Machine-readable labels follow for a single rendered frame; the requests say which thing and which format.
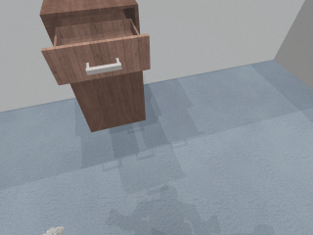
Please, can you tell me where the handle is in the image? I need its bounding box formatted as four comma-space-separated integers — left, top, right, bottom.
86, 58, 122, 75

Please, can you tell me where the cabinet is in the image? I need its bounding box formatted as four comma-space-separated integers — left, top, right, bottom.
39, 0, 146, 132

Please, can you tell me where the drawer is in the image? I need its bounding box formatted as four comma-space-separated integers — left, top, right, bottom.
41, 19, 151, 85

